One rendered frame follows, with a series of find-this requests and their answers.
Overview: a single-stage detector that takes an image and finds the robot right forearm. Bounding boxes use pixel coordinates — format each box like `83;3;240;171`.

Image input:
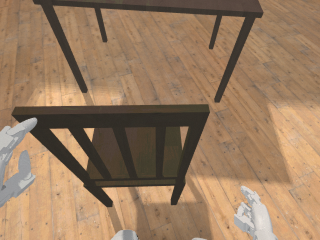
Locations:
252;230;278;240

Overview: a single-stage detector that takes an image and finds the chair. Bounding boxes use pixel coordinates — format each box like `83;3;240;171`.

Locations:
11;104;210;207

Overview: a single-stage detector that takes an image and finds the robot left hand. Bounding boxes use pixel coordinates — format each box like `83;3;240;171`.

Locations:
0;117;38;208

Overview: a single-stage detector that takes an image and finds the robot left thigh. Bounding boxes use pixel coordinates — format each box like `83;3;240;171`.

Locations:
111;230;139;240

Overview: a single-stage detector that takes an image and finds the robot right hand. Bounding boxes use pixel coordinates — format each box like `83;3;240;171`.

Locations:
234;185;273;237

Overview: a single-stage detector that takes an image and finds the table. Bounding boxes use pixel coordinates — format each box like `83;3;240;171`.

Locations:
33;0;264;103

